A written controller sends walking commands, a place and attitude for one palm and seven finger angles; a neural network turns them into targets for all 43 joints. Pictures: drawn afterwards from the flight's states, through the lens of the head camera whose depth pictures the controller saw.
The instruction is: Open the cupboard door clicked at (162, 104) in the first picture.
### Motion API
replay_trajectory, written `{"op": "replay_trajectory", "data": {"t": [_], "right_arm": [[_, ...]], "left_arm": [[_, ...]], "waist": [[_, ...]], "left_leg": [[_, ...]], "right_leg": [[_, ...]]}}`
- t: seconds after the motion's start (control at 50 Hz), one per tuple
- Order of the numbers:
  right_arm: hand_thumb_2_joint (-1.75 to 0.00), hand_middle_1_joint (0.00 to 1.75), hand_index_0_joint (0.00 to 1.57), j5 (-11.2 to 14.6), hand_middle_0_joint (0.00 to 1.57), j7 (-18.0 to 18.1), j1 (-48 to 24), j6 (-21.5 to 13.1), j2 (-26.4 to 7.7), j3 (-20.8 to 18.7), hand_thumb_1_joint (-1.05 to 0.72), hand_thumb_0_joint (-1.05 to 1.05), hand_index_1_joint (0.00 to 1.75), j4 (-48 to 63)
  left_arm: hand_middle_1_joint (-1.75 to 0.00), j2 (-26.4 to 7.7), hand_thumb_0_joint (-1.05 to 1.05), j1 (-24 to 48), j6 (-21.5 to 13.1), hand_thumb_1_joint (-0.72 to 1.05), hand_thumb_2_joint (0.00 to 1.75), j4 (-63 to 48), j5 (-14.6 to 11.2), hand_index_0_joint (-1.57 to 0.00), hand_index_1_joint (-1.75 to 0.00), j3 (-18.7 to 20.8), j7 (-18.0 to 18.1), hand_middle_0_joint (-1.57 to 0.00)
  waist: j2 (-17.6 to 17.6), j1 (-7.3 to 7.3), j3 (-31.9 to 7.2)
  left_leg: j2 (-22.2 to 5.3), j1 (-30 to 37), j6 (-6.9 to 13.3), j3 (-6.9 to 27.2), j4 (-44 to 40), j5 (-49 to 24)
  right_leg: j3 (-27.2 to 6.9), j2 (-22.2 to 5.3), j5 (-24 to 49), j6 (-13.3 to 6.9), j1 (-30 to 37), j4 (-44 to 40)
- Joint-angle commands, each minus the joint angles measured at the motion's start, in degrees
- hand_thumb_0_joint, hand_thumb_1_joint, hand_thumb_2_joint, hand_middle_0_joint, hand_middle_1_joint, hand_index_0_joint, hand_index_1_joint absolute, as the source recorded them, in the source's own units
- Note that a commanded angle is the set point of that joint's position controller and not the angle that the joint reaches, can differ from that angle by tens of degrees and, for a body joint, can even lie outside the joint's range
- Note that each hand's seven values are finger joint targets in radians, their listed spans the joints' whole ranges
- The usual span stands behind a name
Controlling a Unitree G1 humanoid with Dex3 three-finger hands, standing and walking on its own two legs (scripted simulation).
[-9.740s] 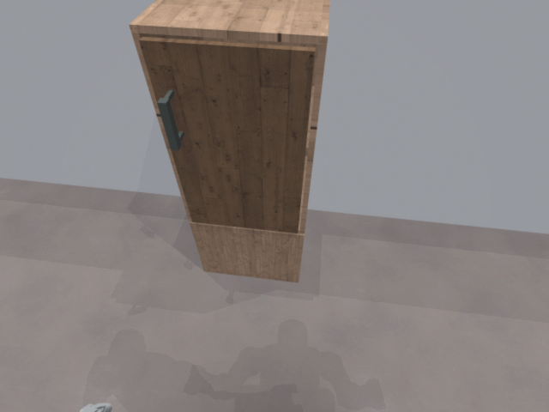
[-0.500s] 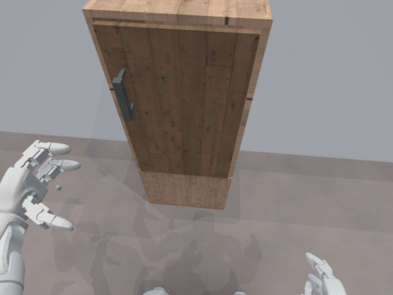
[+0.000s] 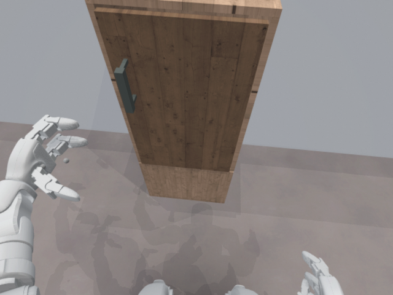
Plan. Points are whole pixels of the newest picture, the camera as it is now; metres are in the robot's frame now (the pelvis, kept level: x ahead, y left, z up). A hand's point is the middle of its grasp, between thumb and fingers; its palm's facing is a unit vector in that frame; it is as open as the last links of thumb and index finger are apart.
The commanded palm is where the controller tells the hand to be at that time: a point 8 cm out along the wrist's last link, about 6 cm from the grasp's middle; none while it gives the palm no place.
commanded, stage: move the hooked fingers beside the handle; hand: left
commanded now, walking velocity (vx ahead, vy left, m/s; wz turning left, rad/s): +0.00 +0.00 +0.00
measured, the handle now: (127, 86) +0.58 +0.20 +0.06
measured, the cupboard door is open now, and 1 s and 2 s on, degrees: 0 0 0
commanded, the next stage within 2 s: none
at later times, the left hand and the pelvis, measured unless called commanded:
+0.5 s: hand (81, 130) +0.42 +0.26 +0.08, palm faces -0.06 -1.00 -0.02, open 14.0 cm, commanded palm +0.40 +0.32 +0.07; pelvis +0.01 +0.00 -0.01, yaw -1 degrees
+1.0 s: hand (86, 108) +0.48 +0.27 +0.08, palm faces -0.06 -1.00 -0.01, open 14.0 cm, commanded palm +0.47 +0.32 +0.07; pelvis +0.01 +0.01 -0.02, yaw -2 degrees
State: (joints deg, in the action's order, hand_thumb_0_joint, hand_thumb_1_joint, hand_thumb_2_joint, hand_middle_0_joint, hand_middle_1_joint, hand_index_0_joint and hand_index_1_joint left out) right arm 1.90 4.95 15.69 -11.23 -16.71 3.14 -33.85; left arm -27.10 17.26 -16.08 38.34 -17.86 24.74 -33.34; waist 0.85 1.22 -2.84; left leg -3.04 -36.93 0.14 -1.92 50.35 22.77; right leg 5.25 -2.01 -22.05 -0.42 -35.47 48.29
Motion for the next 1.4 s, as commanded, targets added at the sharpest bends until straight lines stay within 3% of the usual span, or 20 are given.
{"op": "replay_trajectory", "data": {"t": [0.0,0.08,0.14,0.2,0.28,0.4,0.6,0.62,0.66,0.68,0.7,0.86,0.9,0.94,1.02,1.08,1.18,1.22,1.32,1.38], "right_arm": [[-0.90,0.30,0.20,0.3,0.20,0.5,2.2,-1.7,-9.0,-3.8,-0.90,0.00,0.30,7.4],[-0.90,0.30,0.20,0.1,0.20,-0.1,3.5,-0.5,-9.4,-4.1,-0.90,0.00,0.30,7.6],[-0.90,0.30,0.20,0.1,0.20,-0.2,4.5,0.4,-9.6,-4.1,-0.90,0.00,0.30,7.2],[-0.90,0.30,0.20,0.1,0.20,-0.3,5.6,1.1,-9.7,-4.5,-0.90,0.00,0.30,6.6],[-0.90,0.30,0.20,-0.2,0.20,-0.4,7.2,2.2,-10.1,-4.8,-0.90,0.00,0.30,5.9],[-0.90,0.30,0.20,-0.1,0.20,-0.7,7.9,3.9,-10.0,-4.8,-0.90,0.00,0.30,5.2],[-0.90,0.30,0.20,-0.7,0.20,-0.9,10.4,7.0,-10.7,-4.4,-0.90,0.00,0.30,4.1],[-0.90,0.30,0.20,-0.7,0.20,-1.0,10.3,7.2,-10.6,-4.3,-0.90,0.00,0.30,4.1],[-0.90,0.30,0.20,-0.8,0.20,-1.1,11.0,7.8,-10.7,-4.4,-0.90,0.00,0.30,4.0],[-0.90,0.30,0.20,-1.0,0.20,-1.2,11.5,8.2,-11.0,-4.5,-0.90,0.00,0.30,4.1],[-0.90,0.30,0.20,-0.8,0.20,-1.3,11.3,8.5,-10.7,-4.4,-0.90,0.00,0.30,4.1],[-0.90,0.30,0.20,-1.1,0.20,-1.6,13.5,10.8,-11.3,-4.6,-0.90,0.00,0.30,3.7],[-0.90,0.30,0.20,-1.3,0.20,-1.6,13.7,11.2,-11.4,-4.5,-0.90,0.00,0.30,3.2],[-0.90,0.30,0.20,-1.3,0.20,-1.6,14.2,11.5,-11.6,-4.3,-0.90,0.00,0.30,3.0],[-0.90,0.30,0.20,-1.5,0.20,-1.6,15.1,12.2,-11.6,-4.2,-0.90,0.00,0.30,2.4],[-0.90,0.30,0.20,-1.5,0.20,-1.4,15.8,12.7,-12.1,-3.8,-0.90,0.00,0.30,2.2],[-0.90,0.30,0.20,-2.0,0.20,-1.5,17.2,13.3,-12.2,-3.5,-0.90,0.00,0.30,2.1],[-0.90,0.30,0.20,-2.0,0.20,-1.6,17.5,13.6,-12.3,-3.2,-0.90,0.00,0.30,1.9],[-0.90,0.30,0.20,-2.2,0.20,-1.7,18.8,14.5,-12.4,-2.9,-0.90,0.00,0.30,2.9],[-0.90,0.30,0.20,-2.4,0.20,-2.3,19.2,15.1,-12.4,-3.3,-0.90,0.00,0.30,3.5]], "left_arm": [[-1.20,-17.5,0.00,16.3,-3.1,-0.50,0.30,-7.7,-1.1,-0.30,-1.20,5.7,0.0,-0.30],[-1.20,-19.7,0.00,18.3,-3.4,-0.50,0.30,-5.7,-0.6,-0.30,-1.20,7.0,0.0,-0.30],[-1.20,-19.8,0.00,23.2,-3.9,-0.50,0.30,-3.7,-0.2,-0.30,-1.20,6.0,0.1,-0.30],[-1.20,-20.4,0.00,26.3,-5.0,-0.50,0.30,-3.0,0.8,-0.30,-1.20,5.8,0.2,-0.30],[-1.20,-23.1,0.00,27.6,-5.8,-0.50,0.30,-1.0,1.0,-0.30,-1.20,8.0,0.1,-0.30],[-1.20,-21.4,0.00,31.7,-5.3,-0.50,0.30,3.3,2.3,-0.30,-1.20,5.5,0.6,-0.30],[-1.20,-28.2,0.00,42.4,-7.1,-0.50,0.30,12.6,5.6,-0.30,-1.20,7.9,1.4,-0.30],[-1.20,-27.4,0.00,44.2,-7.2,-0.50,0.30,12.7,5.9,-0.30,-1.20,6.6,1.2,-0.30],[-1.20,-28.0,0.00,45.5,-7.5,-0.50,0.30,12.5,5.8,-0.30,-1.20,6.8,0.7,-0.30],[-1.20,-30.0,0.00,43.6,-7.4,-0.50,0.30,13.7,6.1,-0.30,-1.20,8.7,0.7,-0.30],[-1.20,-27.8,0.00,44.6,-6.9,-0.50,0.30,14.9,6.0,-0.30,-1.20,6.6,0.5,-0.30],[-1.20,-32.5,0.00,48.3,-6.8,-0.50,0.30,16.5,6.9,-0.30,-1.20,9.1,0.2,-0.30],[-1.20,-32.2,0.00,51.4,-7.0,-0.50,0.30,15.9,7.4,-0.30,-1.20,8.1,0.2,-0.30],[-1.20,-32.3,0.00,52.8,-6.6,-0.50,0.30,17.8,7.3,-0.30,-1.20,7.8,0.2,-0.30],[-1.20,-32.9,0.00,54.9,-6.4,-0.50,0.30,18.4,8.9,-0.30,-1.20,7.2,0.8,-0.30],[-1.20,-35.0,0.00,58.0,-5.5,-0.50,0.30,21.8,9.5,-0.30,-1.20,7.5,1.4,-0.30],[-1.20,-37.8,0.00,61.3,-5.6,-0.50,0.30,21.7,11.3,-0.30,-1.20,8.1,2.0,-0.30],[-1.20,-38.3,0.00,62.8,-4.8,-0.50,0.30,23.9,11.5,-0.30,-1.20,8.1,2.2,-0.30],[-1.20,-41.5,0.00,61.3,-3.8,-0.50,0.30,24.2,13.0,-0.30,-1.20,9.4,1.9,-0.30],[-1.20,-40.6,0.00,58.6,-3.9,-0.50,0.30,23.0,11.8,-0.30,-1.20,10.2,1.1,-0.30]], "waist": [[3.1,0.21,-17.6],[3.3,0.24,-19.0],[2.4,1.60,-17.2],[5.3,1.92,-19.9],[4.6,1.62,-23.3],[5.0,3.16,-20.7],[4.5,4.54,-23.0],[6.1,5.05,-23.0],[7.1,5.12,-25.4],[6.3,4.22,-26.4],[5.4,5.53,-25.3],[7.0,5.80,-27.7],[9.1,6.55,-27.2],[7.1,7.27,-25.8],[10.0,7.68,-27.7],[7.8,8.93,-25.0],[12.6,9.14,-29.4],[9.5,10.31,-27.4],[11.6,9.43,-30.5],[11.3,8.97,-32.8]], "left_leg": [[2.5,8.4,0.9,2.5,-7.2,-12.2],[2.5,7.5,1.0,2.1,-6.6,-13.8],[2.3,5.9,1.2,2.1,-6.1,-12.2],[2.3,7.6,1.2,2.2,-5.7,-13.0],[2.2,7.6,1.3,2.3,-4.9,-16.0],[1.9,7.1,1.3,2.4,-4.8,-15.0],[1.7,4.1,1.6,2.6,-2.5,-14.6],[1.7,4.3,1.6,2.5,-2.4,-14.1],[1.6,6.2,1.6,2.6,-1.6,-16.8],[1.5,5.8,1.5,3.0,-1.5,-17.7],[1.5,4.9,1.8,2.5,-1.2,-16.6],[1.2,5.5,1.8,2.9,0.3,-19.7],[1.0,6.2,1.7,3.4,0.3,-19.2],[0.9,4.7,2.0,3.3,0.6,-18.3],[0.8,6.7,1.6,4.0,0.8,-18.6],[0.6,3.4,1.9,4.2,1.1,-16.0],[0.3,7.0,1.3,5.0,2.3,-20.9],[0.2,3.8,1.8,4.8,2.7,-18.6],[0.2,3.5,1.7,4.6,3.5,-21.4],[-0.1,5.8,1.4,4.8,3.9,-25.2]], "right_leg": [[-3.4,3.0,11.6,-1.1,6.9,-5.9],[-3.7,3.2,13.7,-1.1,7.6,-5.2],[-3.9,3.5,12.2,-1.0,5.7,-5.1],[-3.8,3.5,12.7,-1.0,4.6,-4.6],[-3.9,3.6,15.7,-1.0,6.2,-3.8],[-3.3,3.7,14.4,-0.8,2.5,-4.0],[-3.9,3.9,14.3,-0.7,1.4,-2.3],[-4.0,3.9,13.8,-0.7,0.5,-2.3],[-3.9,4.1,15.6,-0.8,0.2,-1.7],[-3.7,4.1,16.0,-0.9,0.8,-1.3],[-4.0,4.2,15.9,-0.6,0.1,-1.7],[-3.7,4.6,17.3,-0.6,-1.3,-0.7],[-3.4,4.6,15.7,-0.7,-3.6,-0.8],[-3.6,4.9,15.3,-0.8,-3.9,-0.8],[-3.2,4.8,13.6,-0.7,-6.2,-0.8],[-3.2,4.9,11.9,-0.6,-7.3,-0.9],[-2.7,5.0,13.5,-0.8,-9.4,0.3],[-2.8,5.1,12.7,-0.4,-9.3,0.0],[-2.7,5.2,15.1,-0.5,-8.1,1.1],[-2.3,5.5,17.4,-0.5,-8.1,1.5]]}}
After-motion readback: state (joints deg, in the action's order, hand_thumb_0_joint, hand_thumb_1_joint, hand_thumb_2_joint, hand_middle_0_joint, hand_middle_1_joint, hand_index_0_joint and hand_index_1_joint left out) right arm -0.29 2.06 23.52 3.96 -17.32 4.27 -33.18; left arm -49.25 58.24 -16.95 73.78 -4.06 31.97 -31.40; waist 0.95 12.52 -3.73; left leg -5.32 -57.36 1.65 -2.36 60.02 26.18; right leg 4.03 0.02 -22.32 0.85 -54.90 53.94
